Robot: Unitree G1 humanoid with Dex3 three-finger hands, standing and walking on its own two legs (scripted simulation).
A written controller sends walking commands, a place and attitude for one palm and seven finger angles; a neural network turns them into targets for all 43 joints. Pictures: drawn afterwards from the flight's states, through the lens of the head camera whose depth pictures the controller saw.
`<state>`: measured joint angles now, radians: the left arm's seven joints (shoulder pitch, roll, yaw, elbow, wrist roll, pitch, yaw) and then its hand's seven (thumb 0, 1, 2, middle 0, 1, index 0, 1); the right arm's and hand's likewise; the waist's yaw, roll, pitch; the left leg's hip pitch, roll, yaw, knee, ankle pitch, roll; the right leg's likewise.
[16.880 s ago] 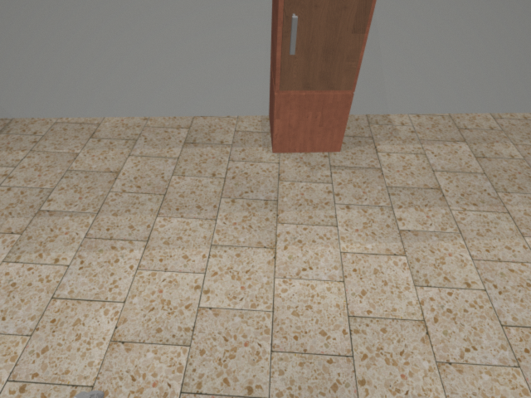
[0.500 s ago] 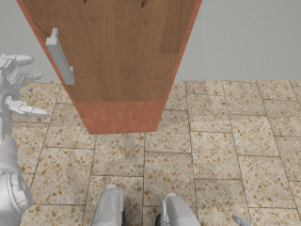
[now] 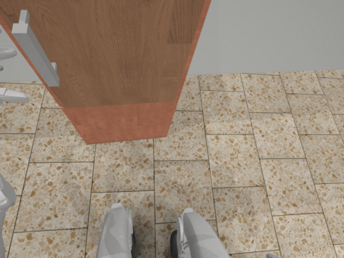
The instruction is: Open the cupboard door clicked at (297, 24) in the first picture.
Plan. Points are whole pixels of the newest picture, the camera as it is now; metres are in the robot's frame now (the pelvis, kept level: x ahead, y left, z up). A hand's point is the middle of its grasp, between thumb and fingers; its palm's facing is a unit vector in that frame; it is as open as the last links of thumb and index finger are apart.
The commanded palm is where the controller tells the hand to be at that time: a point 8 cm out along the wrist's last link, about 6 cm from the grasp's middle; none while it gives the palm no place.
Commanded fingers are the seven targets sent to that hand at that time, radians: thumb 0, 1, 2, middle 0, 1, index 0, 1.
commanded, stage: move the hooked fingers beside the handle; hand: left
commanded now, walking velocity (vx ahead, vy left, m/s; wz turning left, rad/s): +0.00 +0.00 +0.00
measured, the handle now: (40, 52) +0.53 +0.26 +0.06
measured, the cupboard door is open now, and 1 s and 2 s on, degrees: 0 0 0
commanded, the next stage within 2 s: slide the fingers in behind the handle in 0.76 s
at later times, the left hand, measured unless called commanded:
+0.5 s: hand (4, 69) +0.48 +0.32 +0.07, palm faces +0.13 -0.99 -0.02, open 14.0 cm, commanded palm +0.47 +0.34 +0.07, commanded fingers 0.00 -0.50 0.30 -0.30 -1.20 -0.30 -1.20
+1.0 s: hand (3, 73) +0.48 +0.32 +0.07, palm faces +0.12 -0.99 -0.01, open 14.0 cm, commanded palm +0.46 +0.34 +0.06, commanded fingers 0.00 -0.50 0.30 -0.30 -1.20 -0.30 -1.20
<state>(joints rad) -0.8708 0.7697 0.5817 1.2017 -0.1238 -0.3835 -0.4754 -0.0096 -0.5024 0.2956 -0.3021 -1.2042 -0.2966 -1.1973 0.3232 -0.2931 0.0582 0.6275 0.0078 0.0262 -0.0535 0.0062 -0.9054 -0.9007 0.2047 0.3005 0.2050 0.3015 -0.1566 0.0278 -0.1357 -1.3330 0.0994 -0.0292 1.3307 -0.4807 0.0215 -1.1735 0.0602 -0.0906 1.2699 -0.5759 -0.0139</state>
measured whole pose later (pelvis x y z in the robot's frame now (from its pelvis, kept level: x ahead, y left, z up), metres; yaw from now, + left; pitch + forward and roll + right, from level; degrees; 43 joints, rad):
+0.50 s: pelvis +0.01 +0.00 +0.01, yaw +0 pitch +27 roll -6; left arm -0.82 0.73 0.57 1.16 -0.13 -0.38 -0.45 -0.01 -0.50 0.30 -0.30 -1.20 -0.30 -1.20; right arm 0.33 -0.28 0.06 0.63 0.00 0.05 -0.04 0.01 -0.91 -0.90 0.21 0.30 0.21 0.30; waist -0.15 0.03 -0.14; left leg -1.30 0.10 -0.02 1.30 -0.48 0.02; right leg -1.14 0.06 -0.08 1.23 -0.57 -0.01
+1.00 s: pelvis +0.00 +0.00 +0.00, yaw +0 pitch +27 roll -6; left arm -0.83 0.72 0.56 1.17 -0.14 -0.39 -0.47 -0.01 -0.50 0.30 -0.30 -1.20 -0.30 -1.20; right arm 0.31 -0.28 0.06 0.63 0.01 0.04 -0.04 0.01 -0.91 -0.90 0.20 0.30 0.20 0.30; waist -0.14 0.03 -0.14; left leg -1.31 0.10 -0.03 1.32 -0.48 0.02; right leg -1.15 0.06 -0.09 1.25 -0.58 -0.01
